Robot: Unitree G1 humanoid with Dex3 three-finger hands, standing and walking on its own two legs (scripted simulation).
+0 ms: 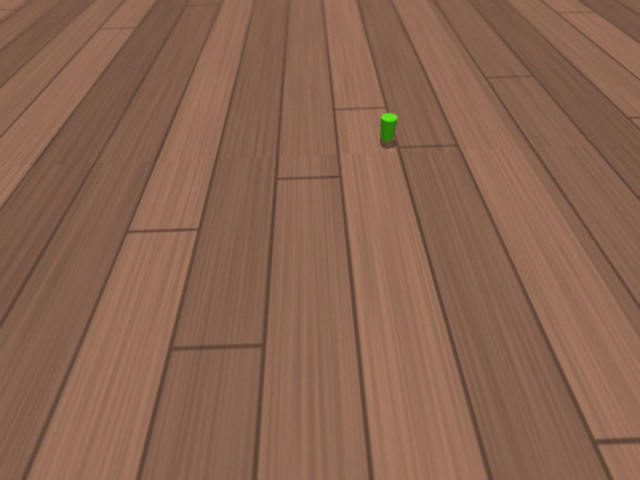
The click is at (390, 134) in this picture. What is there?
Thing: tapered cup
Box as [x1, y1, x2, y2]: [380, 113, 397, 141]
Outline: 385,113 381,116 380,134 382,140 389,141 392,139 397,117 394,114
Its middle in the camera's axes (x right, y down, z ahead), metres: +0.38 -0.62 +2.14
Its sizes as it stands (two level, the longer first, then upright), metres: 0.088 0.088 0.131
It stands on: the floor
